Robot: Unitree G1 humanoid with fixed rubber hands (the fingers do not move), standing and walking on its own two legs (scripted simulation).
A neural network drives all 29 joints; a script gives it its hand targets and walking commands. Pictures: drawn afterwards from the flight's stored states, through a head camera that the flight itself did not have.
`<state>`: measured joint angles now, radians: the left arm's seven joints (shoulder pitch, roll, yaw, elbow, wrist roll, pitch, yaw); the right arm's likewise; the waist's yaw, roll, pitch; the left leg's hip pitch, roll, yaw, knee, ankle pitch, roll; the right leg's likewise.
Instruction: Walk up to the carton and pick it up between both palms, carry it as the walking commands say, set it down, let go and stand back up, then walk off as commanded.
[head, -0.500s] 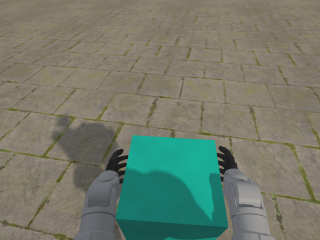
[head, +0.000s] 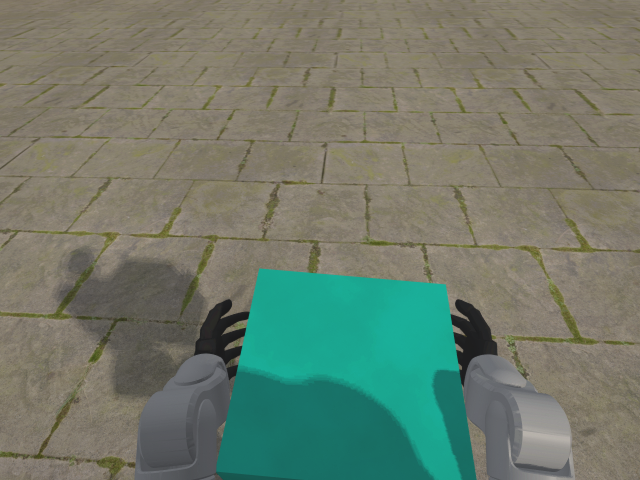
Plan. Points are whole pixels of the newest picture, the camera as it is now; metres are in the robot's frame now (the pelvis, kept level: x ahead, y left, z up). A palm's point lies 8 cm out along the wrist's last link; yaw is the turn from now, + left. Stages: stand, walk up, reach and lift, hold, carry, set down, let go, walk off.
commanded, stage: carry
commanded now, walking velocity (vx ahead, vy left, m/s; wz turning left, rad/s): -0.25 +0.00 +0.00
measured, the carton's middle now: (339, 403) +0.22 +0.00 +0.02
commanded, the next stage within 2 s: none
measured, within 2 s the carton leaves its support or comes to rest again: neither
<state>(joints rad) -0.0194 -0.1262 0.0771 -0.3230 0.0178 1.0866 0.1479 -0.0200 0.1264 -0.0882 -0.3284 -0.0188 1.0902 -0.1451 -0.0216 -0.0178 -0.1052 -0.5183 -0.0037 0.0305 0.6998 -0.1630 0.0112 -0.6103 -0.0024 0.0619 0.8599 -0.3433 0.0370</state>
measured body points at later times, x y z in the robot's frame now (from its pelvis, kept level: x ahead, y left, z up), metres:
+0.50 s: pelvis -0.17 +0.00 +0.01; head -0.24 +0.01 +0.45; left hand +0.07 +0.15 +0.08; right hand +0.06 -0.15 +0.09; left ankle -0.10 +0.10 -0.70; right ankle -0.06 -0.11 -0.67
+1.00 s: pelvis -0.38 +0.00 +0.01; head -0.41 +0.01 +0.45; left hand -0.12 +0.14 +0.08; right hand -0.14 -0.17 +0.09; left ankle -0.35 +0.11 -0.71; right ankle -0.26 -0.12 -0.70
